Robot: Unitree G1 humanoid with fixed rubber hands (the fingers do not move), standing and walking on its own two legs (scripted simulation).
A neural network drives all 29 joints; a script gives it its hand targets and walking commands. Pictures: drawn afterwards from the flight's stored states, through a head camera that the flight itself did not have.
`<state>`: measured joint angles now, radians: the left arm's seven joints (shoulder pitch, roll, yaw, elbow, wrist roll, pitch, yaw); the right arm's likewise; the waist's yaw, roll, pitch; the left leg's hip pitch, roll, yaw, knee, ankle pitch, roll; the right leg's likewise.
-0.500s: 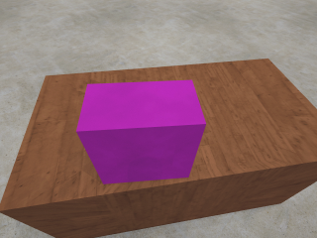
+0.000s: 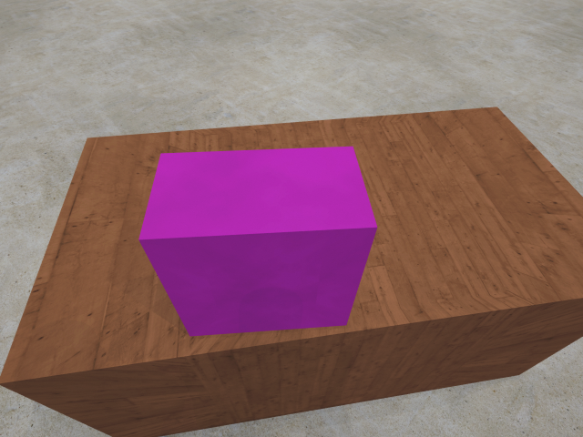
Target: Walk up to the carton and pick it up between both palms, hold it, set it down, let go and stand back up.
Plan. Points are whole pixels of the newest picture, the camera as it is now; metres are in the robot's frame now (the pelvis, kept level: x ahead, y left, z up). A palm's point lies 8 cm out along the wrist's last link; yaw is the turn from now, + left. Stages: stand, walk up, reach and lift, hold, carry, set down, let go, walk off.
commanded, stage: stand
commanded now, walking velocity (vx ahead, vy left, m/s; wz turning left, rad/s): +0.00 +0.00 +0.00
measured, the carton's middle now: (264, 249) +0.40 +0.05 -0.02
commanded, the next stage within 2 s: none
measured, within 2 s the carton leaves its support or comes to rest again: neither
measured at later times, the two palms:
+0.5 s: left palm out of the picture -0.01 +0.20 -0.15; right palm out of the picture -0.03 -0.22 -0.15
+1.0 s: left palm out of the picture -0.01 +0.21 -0.15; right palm out of the picture -0.03 -0.21 -0.15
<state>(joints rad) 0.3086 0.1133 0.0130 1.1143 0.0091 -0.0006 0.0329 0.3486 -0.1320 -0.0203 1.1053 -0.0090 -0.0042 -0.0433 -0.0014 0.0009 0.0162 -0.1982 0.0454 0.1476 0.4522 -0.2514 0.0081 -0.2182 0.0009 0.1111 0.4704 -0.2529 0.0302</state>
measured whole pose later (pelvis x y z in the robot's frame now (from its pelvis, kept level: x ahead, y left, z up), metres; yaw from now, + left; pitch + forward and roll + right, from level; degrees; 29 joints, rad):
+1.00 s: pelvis +0.01 +0.00 +0.00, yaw +0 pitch -1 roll +0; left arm 0.29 0.11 0.01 1.14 0.01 0.01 0.03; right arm 0.35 -0.13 -0.01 1.10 -0.01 -0.01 -0.04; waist -0.01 0.00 0.02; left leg -0.18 0.04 0.15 0.44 -0.26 0.01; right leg -0.19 0.00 0.11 0.45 -0.25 0.03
